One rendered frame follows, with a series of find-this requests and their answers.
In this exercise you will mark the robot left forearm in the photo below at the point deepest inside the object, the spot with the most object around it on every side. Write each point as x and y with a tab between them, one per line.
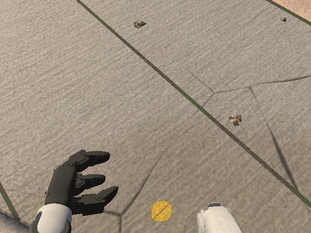
52	218

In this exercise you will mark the right robot thigh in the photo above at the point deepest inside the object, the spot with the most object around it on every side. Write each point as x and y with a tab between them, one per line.
217	219

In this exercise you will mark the right robot shin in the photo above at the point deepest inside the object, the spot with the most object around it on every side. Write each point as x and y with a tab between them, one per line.
215	204

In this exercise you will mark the robot left hand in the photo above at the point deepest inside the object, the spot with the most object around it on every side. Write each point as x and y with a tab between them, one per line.
67	183

